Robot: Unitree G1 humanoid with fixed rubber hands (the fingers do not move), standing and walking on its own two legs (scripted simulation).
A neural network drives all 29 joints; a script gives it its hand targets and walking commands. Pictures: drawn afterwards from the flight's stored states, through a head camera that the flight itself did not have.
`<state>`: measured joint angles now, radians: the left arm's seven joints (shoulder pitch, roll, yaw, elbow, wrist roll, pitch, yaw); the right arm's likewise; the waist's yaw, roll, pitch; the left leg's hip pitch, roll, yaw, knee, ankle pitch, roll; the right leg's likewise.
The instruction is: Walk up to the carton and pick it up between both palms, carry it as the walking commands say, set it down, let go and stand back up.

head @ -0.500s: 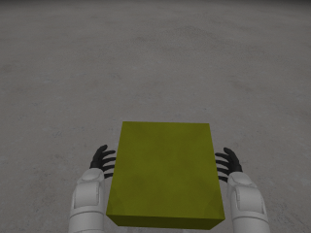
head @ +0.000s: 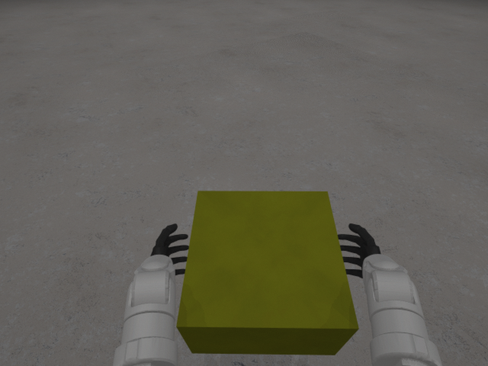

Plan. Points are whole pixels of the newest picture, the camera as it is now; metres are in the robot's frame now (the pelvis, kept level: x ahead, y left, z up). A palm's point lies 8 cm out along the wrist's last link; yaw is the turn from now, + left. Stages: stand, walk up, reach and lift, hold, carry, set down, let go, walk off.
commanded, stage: set down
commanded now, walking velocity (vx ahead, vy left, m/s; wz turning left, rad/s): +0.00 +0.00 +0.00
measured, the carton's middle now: (262, 268) +0.34 +0.02 -0.04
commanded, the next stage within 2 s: none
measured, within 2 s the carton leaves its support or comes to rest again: neither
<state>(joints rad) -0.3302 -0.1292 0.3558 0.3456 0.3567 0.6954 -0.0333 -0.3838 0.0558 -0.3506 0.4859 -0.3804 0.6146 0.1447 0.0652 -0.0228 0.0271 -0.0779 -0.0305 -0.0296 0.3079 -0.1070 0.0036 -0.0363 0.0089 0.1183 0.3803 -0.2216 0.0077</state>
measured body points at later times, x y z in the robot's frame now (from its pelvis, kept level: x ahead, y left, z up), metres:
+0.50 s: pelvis +0.01 -0.02 -0.02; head +0.10 +0.00 +0.42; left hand +0.30 +0.20 -0.07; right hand +0.35 -0.16 -0.07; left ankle +0.05 +0.12 -0.75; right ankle +0.00 -0.13 -0.75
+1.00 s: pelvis -0.04 +0.00 -0.09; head +0.14 +0.01 +0.33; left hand +0.33 +0.21 -0.15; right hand +0.38 -0.16 -0.15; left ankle +0.05 +0.12 -0.75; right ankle +0.00 -0.13 -0.75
